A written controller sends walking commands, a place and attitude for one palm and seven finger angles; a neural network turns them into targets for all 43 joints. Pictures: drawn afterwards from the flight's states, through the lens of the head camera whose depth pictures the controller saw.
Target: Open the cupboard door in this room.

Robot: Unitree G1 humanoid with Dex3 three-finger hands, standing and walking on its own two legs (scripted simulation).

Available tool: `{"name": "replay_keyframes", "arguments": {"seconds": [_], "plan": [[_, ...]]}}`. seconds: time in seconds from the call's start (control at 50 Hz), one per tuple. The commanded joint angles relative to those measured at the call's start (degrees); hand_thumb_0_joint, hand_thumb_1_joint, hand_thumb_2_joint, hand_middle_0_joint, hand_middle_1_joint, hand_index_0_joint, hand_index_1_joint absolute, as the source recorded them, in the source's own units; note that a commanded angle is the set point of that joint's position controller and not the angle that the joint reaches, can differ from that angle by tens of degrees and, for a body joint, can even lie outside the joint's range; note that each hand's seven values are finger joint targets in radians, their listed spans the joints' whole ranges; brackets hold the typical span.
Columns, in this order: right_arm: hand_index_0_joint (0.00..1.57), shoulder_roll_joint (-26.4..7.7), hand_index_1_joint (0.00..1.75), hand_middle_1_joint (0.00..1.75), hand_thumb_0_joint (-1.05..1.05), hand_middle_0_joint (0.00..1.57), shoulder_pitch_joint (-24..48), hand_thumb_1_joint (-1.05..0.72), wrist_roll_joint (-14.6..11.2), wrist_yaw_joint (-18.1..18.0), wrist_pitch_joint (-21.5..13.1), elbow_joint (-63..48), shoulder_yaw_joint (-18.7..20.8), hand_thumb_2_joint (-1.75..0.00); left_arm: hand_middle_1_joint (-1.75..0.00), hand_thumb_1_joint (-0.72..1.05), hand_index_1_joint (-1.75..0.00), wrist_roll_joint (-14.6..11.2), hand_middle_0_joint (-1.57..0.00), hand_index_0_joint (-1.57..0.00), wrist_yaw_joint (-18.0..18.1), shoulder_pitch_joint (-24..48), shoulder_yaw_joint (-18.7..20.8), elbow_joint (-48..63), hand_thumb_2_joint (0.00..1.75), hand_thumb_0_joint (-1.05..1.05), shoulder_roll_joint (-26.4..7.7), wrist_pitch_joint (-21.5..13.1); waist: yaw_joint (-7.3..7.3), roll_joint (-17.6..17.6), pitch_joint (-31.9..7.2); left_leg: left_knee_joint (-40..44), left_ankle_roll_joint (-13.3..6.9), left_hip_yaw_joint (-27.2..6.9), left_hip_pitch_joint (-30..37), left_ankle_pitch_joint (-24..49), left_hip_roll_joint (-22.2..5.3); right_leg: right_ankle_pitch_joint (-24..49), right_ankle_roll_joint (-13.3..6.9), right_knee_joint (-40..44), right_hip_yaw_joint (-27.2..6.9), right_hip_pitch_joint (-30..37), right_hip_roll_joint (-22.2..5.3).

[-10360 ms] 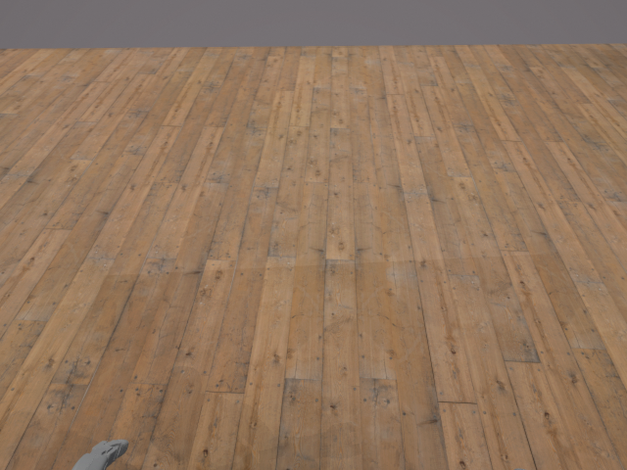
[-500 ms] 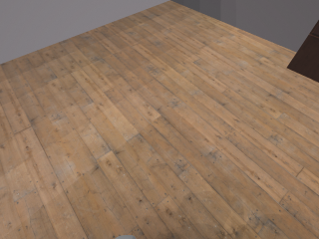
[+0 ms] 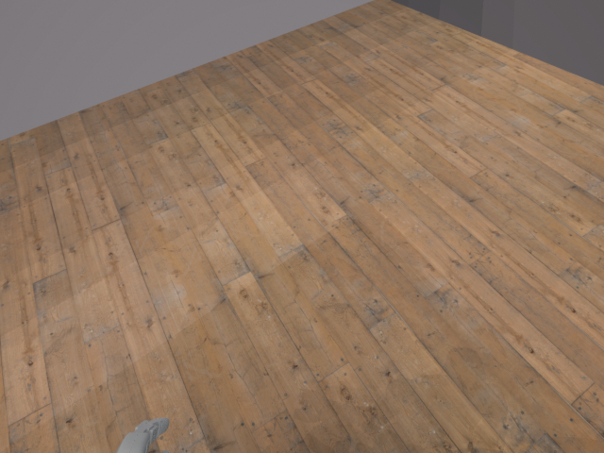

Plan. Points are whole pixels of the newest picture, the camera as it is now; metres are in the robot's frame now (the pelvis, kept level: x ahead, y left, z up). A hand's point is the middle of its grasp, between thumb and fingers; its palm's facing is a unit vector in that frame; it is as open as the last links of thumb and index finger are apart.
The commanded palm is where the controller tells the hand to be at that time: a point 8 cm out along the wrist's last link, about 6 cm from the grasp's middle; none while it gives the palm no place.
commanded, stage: turn or walk to find it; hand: left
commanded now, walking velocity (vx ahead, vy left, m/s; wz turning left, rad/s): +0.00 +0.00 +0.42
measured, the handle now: out of the picture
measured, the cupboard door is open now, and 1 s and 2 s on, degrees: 0 0 0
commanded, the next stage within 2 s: none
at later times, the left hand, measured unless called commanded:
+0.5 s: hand out of the picture -0.08 +0.16 -0.17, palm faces +0.30 -0.92 -0.24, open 7.4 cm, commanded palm none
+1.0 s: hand out of the picture -0.04 +0.24 -0.15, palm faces +0.42 -0.87 -0.26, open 7.4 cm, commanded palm none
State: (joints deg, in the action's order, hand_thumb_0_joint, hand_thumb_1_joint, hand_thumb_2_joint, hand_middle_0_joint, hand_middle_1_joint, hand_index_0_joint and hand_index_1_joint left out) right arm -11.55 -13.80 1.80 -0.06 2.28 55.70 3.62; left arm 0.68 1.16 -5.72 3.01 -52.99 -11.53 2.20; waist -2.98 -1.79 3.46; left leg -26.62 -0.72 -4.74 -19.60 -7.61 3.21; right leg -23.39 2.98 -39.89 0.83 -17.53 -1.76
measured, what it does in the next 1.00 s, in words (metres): steps on the spot, turning left: right foot, then left foot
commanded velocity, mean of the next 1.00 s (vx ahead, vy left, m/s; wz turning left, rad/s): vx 0.00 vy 0.00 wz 0.42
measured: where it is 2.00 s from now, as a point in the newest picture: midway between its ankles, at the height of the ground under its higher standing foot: outside the picture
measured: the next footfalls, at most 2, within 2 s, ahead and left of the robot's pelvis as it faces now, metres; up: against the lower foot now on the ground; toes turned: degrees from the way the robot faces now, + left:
right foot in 0.04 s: +0.02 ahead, -0.12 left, +0.00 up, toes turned -1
left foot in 0.56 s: -0.06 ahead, +0.10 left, +0.00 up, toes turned +21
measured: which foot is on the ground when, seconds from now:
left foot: down 0.00-0.04, up 0.06-0.54, down 0.56-1.00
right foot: up 0.00-0.02, down 0.04-0.58, up 0.60-1.00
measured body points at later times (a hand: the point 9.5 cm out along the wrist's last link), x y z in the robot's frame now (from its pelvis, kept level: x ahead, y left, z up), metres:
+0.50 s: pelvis -0.03 -0.02 +0.00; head +0.01 -0.02 +0.45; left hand -0.09 +0.21 -0.15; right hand +0.11 -0.26 -0.15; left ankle -0.11 +0.10 -0.70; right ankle -0.02 -0.12 -0.74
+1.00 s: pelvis -0.06 +0.00 +0.01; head -0.03 +0.02 +0.45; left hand -0.07 +0.28 -0.13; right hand +0.08 -0.20 -0.14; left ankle -0.10 +0.08 -0.74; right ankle -0.01 -0.14 -0.68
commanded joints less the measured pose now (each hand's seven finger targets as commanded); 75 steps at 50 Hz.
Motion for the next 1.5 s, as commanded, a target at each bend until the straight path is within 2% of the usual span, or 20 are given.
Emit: {"name": "replay_keyframes", "arguments": {"seconds": [0.0, 0.02, 0.04, 0.08, 0.14, 0.36, 0.44, 0.5, 0.52, 0.56, 0.58, 0.68, 0.92, 1.06, 1.08, 1.12, 1.14, 1.18, 1.22, 1.48], "plan": [[0.20, -7.3, 0.30, 0.30, 0.00, 0.20, 0.5, -0.90, -0.9, 0.1, -0.4, -5.3, 2.8, -0.90, -0.30, 0.90, -0.30, 0.4, -0.20, -0.20, 0.8, -11.6, 2.3, 1.4, 0.90, 0.00, -9.4, -1.6, 5.12, 4.7, -7.4, -3.7, -1.1, -9.0, -10.9, -10.2, -5.3, 5.1, -3.0, 23.0, -6.1, 18.9, -8.3], [0.20, -4.1, 0.30, 0.30, 0.00, 0.20, 1.3, -0.90, -1.0, 0.1, -0.5, -6.9, 2.2, -0.90, -0.30, 0.90, -0.30, 1.2, -0.20, -0.20, 1.1, -10.5, 3.2, 2.5, 0.90, 0.00, -14.5, -2.0, 5.65, 20.4, -4.7, -18.6, 2.8, 0.8, -19.7, -21.3, 2.1, 1.1, -9.1, 28.0, -22.8, 17.5, -22.9], [0.20, -7.6, 0.30, 0.30, 0.00, 0.20, 3.3, -0.90, -0.3, 0.1, -0.1, -6.9, 3.0, -0.90, -0.30, 0.90, -0.30, 0.5, -0.20, -0.20, 1.3, -7.7, 2.6, 4.0, 0.90, 0.00, -14.0, -1.7, 5.49, 15.5, -2.7, -30.0, 2.3, -0.8, -15.8, -23.8, -0.4, 3.4, -11.7, 28.7, -21.6, 6.1, -26.3], [0.20, -7.4, 0.30, 0.30, 0.00, 0.20, 0.2, -0.90, 0.0, 0.7, 1.4, -4.2, 3.4, -0.90, -0.30, 0.90, -0.30, 0.3, -0.20, -0.20, 1.2, -0.3, 2.3, 5.7, 0.90, 0.00, -10.3, -2.1, 1.38, 12.9, 2.0, -40.8, 2.4, -1.3, -12.9, -17.1, -2.1, -2.0, -9.2, 30.0, -13.9, -3.3, -19.5], [0.20, -5.7, 0.30, 0.30, 0.00, 0.20, -3.2, -0.90, -0.2, 1.1, 1.4, -2.1, 2.8, -0.90, -0.30, 0.90, -0.30, 0.2, -0.20, -0.20, 0.8, -0.9, 1.1, 5.1, 0.90, 0.00, -7.1, -2.9, -0.10, 10.0, 2.1, -44.8, 3.8, 1.3, -13.5, -10.3, -2.8, 14.2, -6.9, 25.1, -2.5, 1.4, -13.5], [0.20, -5.5, 0.30, 0.30, 0.00, 0.20, 7.2, -0.90, -0.9, 0.5, 0.8, -3.4, 0.9, -0.90, -0.30, 0.90, -0.30, 1.1, -0.20, -0.20, 0.8, -15.0, 1.5, -0.3, 0.90, 0.00, -9.9, -3.0, 6.19, 11.7, -4.0, -28.3, 5.2, 5.1, -10.6, -18.7, -5.3, 37.5, -11.3, 18.8, -1.4, 16.9, -18.7], [0.20, -4.8, 0.30, 0.30, 0.00, 0.20, 7.8, -0.90, -1.5, 0.4, -0.1, -3.9, 0.1, -0.90, -0.30, 0.90, -0.30, 1.4, -0.20, -0.20, 0.8, -14.3, 2.2, -1.0, 0.90, 0.00, -11.8, -2.6, 6.33, 13.8, -6.4, -16.4, 3.9, 7.9, -4.3, -20.3, -4.9, 40.1, -11.9, 15.8, 0.2, 17.4, -19.6], [0.20, -5.5, 0.30, 0.30, 0.00, 0.20, 4.1, -0.90, -1.5, 0.3, -0.8, -2.9, 0.1, -0.90, -0.30, 0.90, -0.30, 0.8, -0.20, -0.20, 0.6, -11.7, 2.3, -1.5, 0.90, 0.00, -12.3, -2.2, 3.47, 12.6, -7.6, -2.8, 3.0, 9.8, 5.5, -9.5, -4.3, 35.2, -8.3, 11.4, 4.2, 12.7, -18.2], [0.20, -7.1, 0.30, 0.30, 0.00, 0.20, 2.3, -0.90, -1.4, 0.4, -1.2, -2.5, 0.4, -0.90, -0.30, 0.90, -0.30, 0.4, -0.20, -0.20, 0.5, -11.0, 2.3, -1.3, 0.90, 0.00, -11.3, -1.9, 2.20, 7.7, -8.3, 4.5, 2.2, 8.0, 12.9, -1.6, -5.8, 29.3, -5.5, 6.4, 6.5, 7.4, -16.5], [0.20, -16.3, 0.30, 0.30, 0.00, 0.20, -1.3, -0.90, -0.9, -0.2, -1.5, -2.3, 2.5, -0.90, -0.30, 0.90, -0.30, 0.1, -0.20, -0.20, 0.2, -9.4, 0.6, 1.9, 0.90, 0.00, -5.6, -1.0, -0.12, -15.9, -7.6, 7.8, -8.4, -16.0, 22.2, 29.1, -26.5, -13.6, 1.4, -13.5, 8.3, -14.5, -5.4], [0.20, -16.3, 0.30, 0.30, 0.00, 0.20, -2.1, -0.90, -0.7, -0.3, -0.9, -1.7, 2.4, -0.90, -0.30, 0.90, -0.30, 0.4, -0.20, -0.20, 0.4, -7.1, 0.8, 2.4, 0.90, 0.00, -7.2, -0.4, -0.82, -10.4, -7.0, 6.9, -11.3, -11.8, 17.2, 26.1, -27.4, -13.2, 0.5, -19.3, 4.1, -11.9, -5.7], [0.20, -11.1, 0.30, 0.30, 0.00, 0.20, 5.1, -0.90, -0.8, -1.3, -1.8, -3.7, 0.9, -0.90, -0.30, 0.90, -0.30, 0.5, -0.20, -0.20, -0.5, -7.5, 1.5, -0.7, 0.90, 0.00, -7.3, -0.1, 2.91, -5.8, -2.2, 7.6, -7.0, -4.6, 13.9, 23.7, -16.6, 0.7, 1.8, -25.9, 1.0, -14.1, -4.7], [0.20, -10.9, 0.30, 0.30, 0.00, 0.20, -2.2, -0.90, -0.3, -1.2, -2.0, -3.0, 2.0, -0.90, -0.30, 0.90, -0.30, 0.0, -0.20, -0.20, 0.1, 0.7, 0.8, 3.9, 0.90, 0.00, -6.0, -0.5, 0.38, -5.7, -5.2, 5.1, -10.2, -13.0, 17.6, 28.7, -17.1, -2.6, 2.6, -13.2, -0.6, -11.9, -2.6], [0.20, -10.6, 0.30, 0.30, 0.00, 0.20, -0.4, -0.90, -0.4, -0.9, -1.4, -3.6, 2.3, -0.90, -0.30, 0.90, -0.30, -0.6, -0.20, -0.20, 0.5, -4.4, 0.9, 3.3, 0.90, 0.00, -5.9, -1.6, 3.47, -4.9, -8.1, 0.7, -6.7, -15.2, 7.5, 21.9, -12.5, 8.7, 0.5, 11.8, 1.1, 6.7, 0.2], [0.20, -9.5, 0.30, 0.30, 0.00, 0.20, -0.5, -0.90, -0.9, -0.7, -1.5, -3.6, 2.3, -0.90, -0.30, 0.90, -0.30, -0.5, -0.20, -0.20, 0.7, -6.6, 1.2, 2.8, 0.90, 0.00, -7.4, -2.1, 4.49, -2.1, -9.2, -2.1, -4.1, -13.4, 2.4, 13.8, -10.2, 15.1, 0.2, 18.9, -0.6, 14.4, -2.5], [0.20, -5.0, 0.30, 0.30, 0.00, 0.20, -0.9, -0.90, -1.3, -0.4, -1.4, -5.4, 1.6, -0.90, -0.30, 0.90, -0.30, 0.6, -0.20, -0.20, 1.2, -9.3, 2.5, 2.6, 0.90, 0.00, -14.9, -2.8, 5.63, 18.1, -9.0, -22.4, 2.5, 0.7, -13.8, -25.7, 1.5, 29.3, -9.8, 21.7, -20.2, 21.4, -25.8], [0.20, -7.1, 0.30, 0.30, 0.00, 0.20, 0.1, -0.90, -0.8, -0.4, -0.4, -5.2, 2.4, -0.90, -0.30, 0.90, -0.30, 0.2, -0.20, -0.20, 1.2, -8.8, 2.0, 3.1, 0.90, 0.00, -13.9, -2.4, 5.53, 11.9, -7.0, -32.3, 2.2, -1.0, -11.2, -26.4, -0.6, 28.3, -12.7, 22.1, -17.0, 12.5, -26.4], [0.20, -7.0, 0.30, 0.30, 0.00, 0.20, -2.1, -0.90, -0.4, 0.1, 1.2, -2.3, 2.8, -0.90, -0.30, 0.90, -0.30, 0.0, -0.20, -0.20, 1.2, -1.7, 1.7, 4.7, 0.90, 0.00, -10.3, -2.4, 2.18, 11.1, -1.1, -42.0, 2.6, -1.7, -11.1, -19.6, -2.5, 13.0, -10.3, 25.5, -11.7, 4.0, -19.7], [0.20, -6.2, 0.30, 0.30, 0.00, 0.20, -4.5, -0.90, -0.3, 0.8, 1.3, -0.7, 2.6, -0.90, -0.30, 0.90, -0.30, -0.1, -0.20, -0.20, 1.0, 0.0, 0.8, 5.1, 0.90, 0.00, -7.6, -2.6, 0.43, 8.5, 0.2, -44.4, 3.3, 0.2, -11.5, -13.7, -3.5, 15.4, -7.8, 24.3, -4.6, 3.7, -15.2], [0.20, -5.0, 0.30, 0.30, 0.00, 0.20, 5.2, -0.90, -0.9, 0.6, 0.8, -2.8, 0.9, -0.90, -0.30, 0.90, -0.30, 1.1, -0.20, -0.20, 0.8, -11.4, 1.9, 0.5, 0.90, 0.00, -10.4, -2.9, 5.31, 12.0, -3.2, -26.4, 5.1, 5.6, -8.1, -18.5, -5.7, 31.7, -11.3, 19.9, 0.4, 14.0, -18.7]]}}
